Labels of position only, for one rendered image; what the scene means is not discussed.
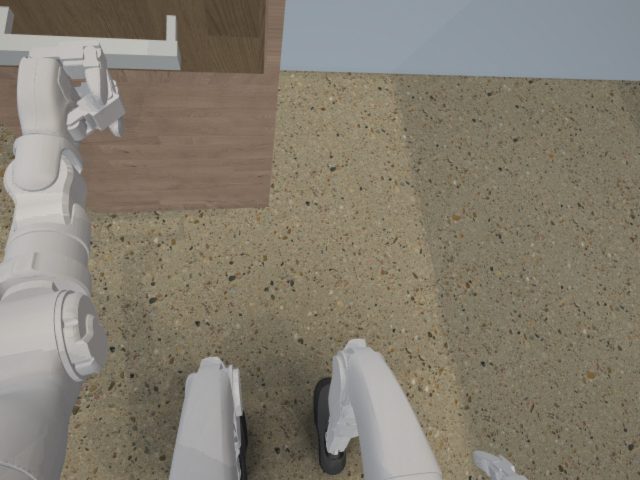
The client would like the drawer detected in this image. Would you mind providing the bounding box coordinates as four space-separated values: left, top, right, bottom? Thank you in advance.
0 0 266 74

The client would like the right robot thigh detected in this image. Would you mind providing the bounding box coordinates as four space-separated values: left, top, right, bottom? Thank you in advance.
332 347 443 480

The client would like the handle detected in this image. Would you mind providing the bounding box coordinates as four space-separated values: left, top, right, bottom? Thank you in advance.
0 6 181 70

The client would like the robot left forearm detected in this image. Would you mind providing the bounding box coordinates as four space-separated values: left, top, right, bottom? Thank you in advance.
0 134 92 303

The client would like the left robot hand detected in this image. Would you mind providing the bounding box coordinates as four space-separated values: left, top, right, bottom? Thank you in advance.
17 40 126 150

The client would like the right robot foot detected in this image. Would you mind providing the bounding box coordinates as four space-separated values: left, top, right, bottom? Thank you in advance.
314 377 346 475

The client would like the cabinet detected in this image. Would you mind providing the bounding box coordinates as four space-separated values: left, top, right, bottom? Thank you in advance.
0 0 286 213

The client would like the right robot hand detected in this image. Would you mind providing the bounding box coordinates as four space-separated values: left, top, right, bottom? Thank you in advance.
473 451 528 480

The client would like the left robot upper arm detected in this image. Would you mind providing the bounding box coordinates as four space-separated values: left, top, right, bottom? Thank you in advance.
0 290 108 480

